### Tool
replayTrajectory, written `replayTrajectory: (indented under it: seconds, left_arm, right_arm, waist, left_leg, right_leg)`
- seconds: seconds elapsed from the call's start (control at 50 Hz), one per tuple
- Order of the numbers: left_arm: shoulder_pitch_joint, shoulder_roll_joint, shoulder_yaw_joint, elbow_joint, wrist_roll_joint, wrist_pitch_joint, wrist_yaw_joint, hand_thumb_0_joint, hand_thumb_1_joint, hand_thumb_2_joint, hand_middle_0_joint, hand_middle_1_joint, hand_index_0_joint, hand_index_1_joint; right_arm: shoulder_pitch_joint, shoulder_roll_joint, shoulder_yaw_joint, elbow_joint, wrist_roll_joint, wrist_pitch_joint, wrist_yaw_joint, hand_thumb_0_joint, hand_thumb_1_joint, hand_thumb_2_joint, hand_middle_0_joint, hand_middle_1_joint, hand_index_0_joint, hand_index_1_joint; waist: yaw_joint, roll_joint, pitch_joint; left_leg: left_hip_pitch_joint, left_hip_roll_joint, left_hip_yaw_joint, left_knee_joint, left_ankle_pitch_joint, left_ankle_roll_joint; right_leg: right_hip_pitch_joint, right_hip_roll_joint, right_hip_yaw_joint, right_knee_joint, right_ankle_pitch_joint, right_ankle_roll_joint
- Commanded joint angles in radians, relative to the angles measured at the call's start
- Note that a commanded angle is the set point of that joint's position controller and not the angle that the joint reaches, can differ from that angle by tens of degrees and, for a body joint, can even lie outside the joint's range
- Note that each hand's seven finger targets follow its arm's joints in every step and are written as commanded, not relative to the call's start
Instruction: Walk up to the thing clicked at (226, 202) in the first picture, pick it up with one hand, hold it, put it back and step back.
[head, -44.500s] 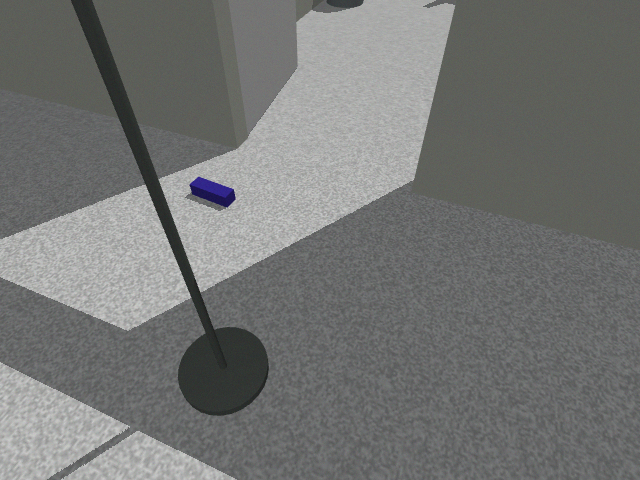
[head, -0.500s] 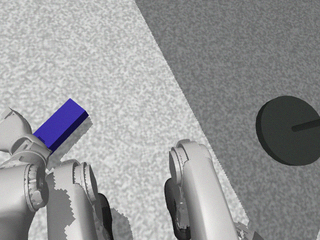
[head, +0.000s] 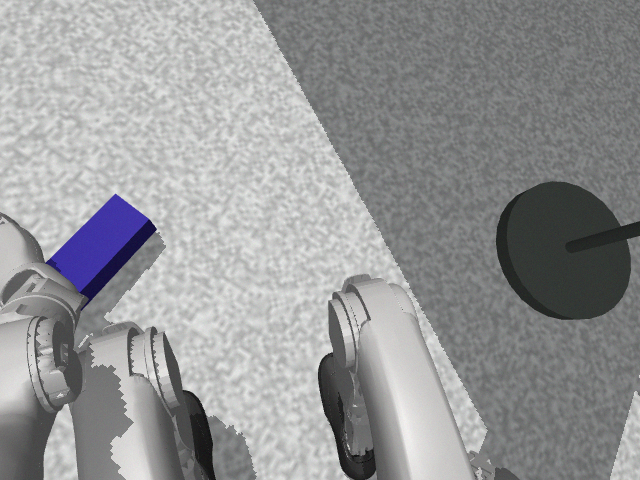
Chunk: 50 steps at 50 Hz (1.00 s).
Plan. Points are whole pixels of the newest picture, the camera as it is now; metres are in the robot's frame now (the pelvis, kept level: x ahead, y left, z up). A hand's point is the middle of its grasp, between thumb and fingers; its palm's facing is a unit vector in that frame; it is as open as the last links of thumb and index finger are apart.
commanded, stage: rise first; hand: left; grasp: from above
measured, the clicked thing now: (91, 259) +0.45 +0.27 -0.30
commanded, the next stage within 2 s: approach in 0.24 s
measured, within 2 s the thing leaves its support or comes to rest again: neither
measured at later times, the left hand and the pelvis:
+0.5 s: hand (46, 271) +0.42 +0.29 -0.20, palm faces -0.30 -0.33 -0.89, open 14.2 cm; pelvis +0.00 +0.00 -0.01, yaw -1 degrees
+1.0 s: hand (69, 250) +0.45 +0.27 -0.22, palm faces -0.30 -0.34 -0.89, open 14.2 cm; pelvis +0.00 +0.00 -0.01, yaw -4 degrees
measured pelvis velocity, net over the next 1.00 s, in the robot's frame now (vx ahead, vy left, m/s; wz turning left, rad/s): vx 0.00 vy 0.00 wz -0.07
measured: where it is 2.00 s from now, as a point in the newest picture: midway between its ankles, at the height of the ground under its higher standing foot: (277, 458)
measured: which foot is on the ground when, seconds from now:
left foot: down 0.00-1.00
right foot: down 0.00-1.00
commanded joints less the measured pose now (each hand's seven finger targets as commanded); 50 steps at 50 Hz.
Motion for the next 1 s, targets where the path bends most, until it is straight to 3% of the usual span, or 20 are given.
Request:
replayTrajectory:
  seconds: [0.0, 0.04, 0.18, 0.22, 0.28, 0.4, 0.46, 0.5, 0.54, 0.6, 0.68, 0.72, 0.74, 0.78, 0.8, 0.82, 0.86, 0.92, 0.96, 0.98]
  left_arm:
    - [-0.27, 0.261, 0.014, -0.153, 0.016, -0.01, 0.044, 0.0, -0.571, 1.005, -0.123, -1.003, -0.105, -1.019]
    - [-0.239, 0.221, -0.013, -0.092, 0.017, -0.001, 0.041, 0.0, -0.566, 0.996, -0.125, -1.013, -0.11, -1.026]
    - [-0.276, 0.262, -0.005, -0.094, 0.018, -0.008, 0.034, 0.0, -0.552, 0.982, -0.125, -1.016, -0.115, -1.024]
    - [-0.226, 0.248, 0.004, -0.071, 0.017, -0.01, 0.037, 0.0, -0.545, 0.974, -0.131, -1.011, -0.122, -1.017]
    - [-0.301, 0.266, 0.002, -0.097, 0.033, -0.016, 0.038, 0.0, -0.562, 0.993, -0.121, -1.007, -0.107, -1.019]
    - [-0.309, 0.294, 0.012, -0.035, 0.043, -0.029, 0.044, 0.0, -0.601, 1.02, -0.095, -1.017, -0.074, -1.036]
    - [-0.423, 0.254, -0.063, 0.017, 0.047, -0.043, 0.037, 0.0, -0.601, 1.016, -0.096, -1.028, -0.076, -1.045]
    - [-0.457, 0.325, -0.033, 0.038, 0.07, -0.059, 0.062, 0.0, -0.597, 1.014, -0.097, -1.024, -0.079, -1.04]
    - [-0.491, 0.266, -0.077, 0.086, 0.074, -0.061, 0.081, 0.0, -0.596, 1.007, -0.097, -1.045, -0.083, -1.056]
    - [-0.538, 0.293, -0.055, 0.116, 0.078, -0.049, 0.126, 0.0, -0.582, 0.985, -0.099, -1.065, -0.093, -1.067]
    - [-0.489, 0.38, 0.018, 0.112, 0.065, -0.002, 0.173, 0.0, -0.588, 0.98, -0.097, -1.069, -0.093, -1.071]
    - [-0.449, 0.368, 0.017, 0.093, 0.043, 0.027, 0.17, 0.0, -0.602, 0.987, -0.097, -1.056, -0.087, -1.062]
    - [-0.432, 0.395, 0.048, 0.052, 0.038, 0.034, 0.169, 0.0, -0.604, 0.99, -0.096, -1.052, -0.085, -1.06]
    - [-0.349, 0.375, 0.025, 0.05, 0.021, 0.053, 0.143, 0.0, -0.587, 0.972, -0.094, -1.057, -0.089, -1.058]
    - [-0.332, 0.42, 0.075, -0.023, 0.014, 0.051, 0.136, 0.0, -0.598, 0.982, -0.093, -1.037, -0.083, -1.044]
    - [-0.309, 0.39, 0.039, 0.002, 0.007, 0.057, 0.118, 0.0, -0.565, 0.953, -0.092, -1.054, -0.094, -1.048]
    - [-0.283, 0.438, 0.064, -0.038, 0.016, 0.053, 0.084, 0.0, -0.581, 0.969, -0.09, -1.045, -0.086, -1.045]
    - [-0.276, 0.425, 0.052, -0.024, 0.02, 0.033, 0.044, 0.0, -0.6, 0.989, -0.091, -1.023, -0.078, -1.033]
    - [-0.319, 0.362, -0.015, 0.002, 0.023, 0.008, 0.016, 0.0, -0.604, 1.001, -0.093, -1.015, -0.075, -1.029]
    - [-0.303, 0.364, -0.006, 0.027, 0.018, -0.005, 0.014, 0.0, -0.61, 1.01, -0.092, -1.006, -0.071, -1.024]
  right_arm:
    - [0.23, -0.226, -0.054, 0.009, 0.005, -0.014, 0.001, 0.0, -0.899, -0.901, 0.2, 0.3, 0.2, 0.3]
    - [0.216, -0.224, -0.05, 0.0, 0.006, -0.011, 0.004, 0.0, -0.903, -0.903, 0.2, 0.301, 0.2, 0.301]
    - [0.231, -0.232, -0.041, 0.012, -0.003, -0.018, 0.014, 0.0, -0.902, -0.902, 0.2, 0.301, 0.2, 0.301]
    - [0.224, -0.24, -0.045, 0.002, 0.004, -0.019, 0.016, 0.0, -0.902, -0.902, 0.2, 0.301, 0.2, 0.301]
    - [0.25, -0.236, -0.042, 0.03, -0.003, -0.019, 0.018, 0.0, -0.9, -0.901, 0.2, 0.3, 0.2, 0.3]
    - [0.273, -0.243, -0.03, 0.04, -0.012, -0.025, 0.026, 0.0, -0.896, -0.896, 0.201, 0.301, 0.2, 0.301]
    - [0.25, -0.25, -0.01, 0.019, -0.021, -0.046, 0.031, 0.0, -0.898, -0.897, 0.2, 0.301, 0.2, 0.301]
    - [0.278, -0.271, -0.003, 0.042, -0.026, -0.057, 0.03, 0.0, -0.897, -0.896, 0.2, 0.3, 0.2, 0.3]
    - [0.255, -0.27, 0.009, 0.025, -0.038, -0.068, 0.038, 0.0, -0.901, -0.898, 0.2, 0.3, 0.2, 0.3]
    - [0.279, -0.29, 0.023, 0.035, -0.059, -0.081, 0.056, 0.0, -0.907, -0.9, 0.2, 0.3, 0.2, 0.3]
    - [0.263, -0.311, 0.032, 0.028, -0.062, -0.079, 0.08, 0.0, -0.913, -0.903, 0.2, 0.301, 0.2, 0.301]
    - [0.248, -0.307, 0.038, 0.004, -0.064, -0.07, 0.096, 0.0, -0.914, -0.904, 0.2, 0.301, 0.2, 0.301]
    - [0.248, -0.309, 0.035, -0.001, -0.056, -0.064, 0.1, 0.0, -0.913, -0.903, 0.2, 0.301, 0.2, 0.301]
    - [0.218, -0.293, 0.041, -0.027, -0.046, -0.048, 0.108, 0.0, -0.914, -0.903, 0.2, 0.301, 0.2, 0.301]
    - [0.248, -0.291, 0.029, -0.016, -0.038, -0.036, 0.107, 0.0, -0.911, -0.902, 0.2, 0.301, 0.2, 0.301]
    - [0.224, -0.279, 0.038, -0.03, -0.031, -0.028, 0.11, 0.0, -0.91, -0.901, 0.2, 0.301, 0.2, 0.301]
    - [0.259, -0.287, 0.026, -0.018, -0.022, -0.015, 0.109, 0.0, -0.908, -0.9, 0.2, 0.301, 0.2, 0.301]
    - [0.273, -0.278, 0.024, -0.005, -0.015, -0.006, 0.1, 0.0, -0.909, -0.901, 0.2, 0.301, 0.2, 0.301]
    - [0.263, -0.275, 0.031, -0.017, -0.016, -0.021, 0.096, 0.0, -0.906, -0.9, 0.2, 0.301, 0.2, 0.301]
    - [0.268, -0.292, 0.027, -0.01, -0.012, -0.028, 0.09, 0.0, -0.902, -0.899, 0.2, 0.301, 0.2, 0.301]
  waist:
    - [-0.011, 0.202, -0.662]
    - [-0.02, 0.199, -0.663]
    - [-0.034, 0.18, -0.628]
    - [-0.008, 0.203, -0.645]
    - [-0.047, 0.203, -0.626]
    - [-0.06, 0.167, -0.603]
    - [-0.114, 0.189, -0.551]
    - [-0.134, 0.203, -0.542]
    - [-0.148, 0.233, -0.557]
    - [-0.173, 0.291, -0.558]
    - [-0.137, 0.343, -0.589]
    - [-0.122, 0.38, -0.605]
    - [-0.102, 0.404, -0.645]
    - [-0.085, 0.358, -0.606]
    - [-0.069, 0.353, -0.658]
    - [-0.074, 0.321, -0.631]
    - [-0.083, 0.27, -0.623]
    - [-0.102, 0.218, -0.586]
    - [-0.139, 0.19, -0.532]
    - [-0.133, 0.184, -0.54]
  left_leg:
    - [0.463, -0.03, 0.097, -0.215, 0.137, 0.036]
    - [0.455, -0.03, 0.099, -0.207, 0.14, 0.038]
    - [0.411, -0.033, 0.092, -0.188, 0.118, 0.043]
    - [0.419, -0.034, 0.097, -0.203, 0.119, 0.039]
    - [0.417, -0.032, 0.087, -0.19, 0.104, 0.04]
    - [0.367, -0.034, 0.091, -0.156, 0.121, 0.046]
    - [0.389, -0.032, 0.066, -0.156, 0.074, 0.04]
    - [0.386, -0.035, 0.055, -0.154, 0.043, 0.041]
    - [0.425, -0.032, 0.05, -0.159, 0.051, 0.03]
    - [0.474, -0.029, 0.038, -0.155, 0.103, 0.018]
    - [0.494, -0.022, 0.044, -0.156, 0.16, 0.016]
    - [0.53, -0.017, 0.047, -0.164, 0.202, 0.009]
    - [0.543, -0.015, 0.046, -0.168, 0.222, 0.01]
    - [0.47, -0.02, 0.063, -0.152, 0.225, 0.027]
    - [0.476, -0.019, 0.074, -0.147, 0.273, 0.028]
    - [0.433, -0.019, 0.074, -0.136, 0.261, 0.039]
    - [0.382, -0.02, 0.077, -0.125, 0.261, 0.051]
    - [0.333, -0.022, 0.069, -0.122, 0.21, 0.059]
    - [0.312, -0.025, 0.052, -0.116, 0.142, 0.06]
    - [0.332, -0.022, 0.041, -0.121, 0.121, 0.056]
  right_leg:
    - [0.352, 0.03, -0.093, -0.271, 0.164, -0.042]
    - [0.349, 0.032, -0.092, -0.263, 0.173, -0.042]
    - [0.345, 0.035, -0.094, -0.264, 0.151, -0.04]
    - [0.357, 0.036, -0.096, -0.256, 0.149, -0.044]
    - [0.324, 0.036, -0.102, -0.252, 0.137, -0.043]
    - [0.358, 0.038, -0.094, -0.259, 0.151, -0.036]
    - [0.285, 0.04, -0.115, -0.25, 0.111, -0.042]
    - [0.276, 0.041, -0.124, -0.245, 0.082, -0.042]
    - [0.276, 0.043, -0.135, -0.243, 0.093, -0.046]
    - [0.28, 0.038, -0.154, -0.221, 0.165, -0.046]
    - [0.35, 0.043, -0.156, -0.215, 0.229, -0.043]
    - [0.367, 0.048, -0.158, -0.209, 0.262, -0.048]
    - [0.381, 0.05, -0.159, -0.208, 0.279, -0.049]
    - [0.409, 0.056, -0.146, -0.219, 0.289, -0.041]
    - [0.462, 0.058, -0.14, -0.224, 0.334, -0.036]
    - [0.453, 0.057, -0.136, -0.215, 0.329, -0.034]
    - [0.489, 0.061, -0.123, -0.224, 0.348, -0.024]
    - [0.472, 0.064, -0.117, -0.232, 0.296, -0.024]
    - [0.4, 0.062, -0.128, -0.226, 0.211, -0.03]
    - [0.382, 0.066, -0.137, -0.23, 0.18, -0.033]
